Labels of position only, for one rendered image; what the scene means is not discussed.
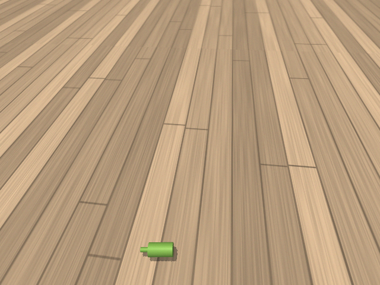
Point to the bottle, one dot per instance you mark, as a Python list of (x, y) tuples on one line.
[(159, 249)]

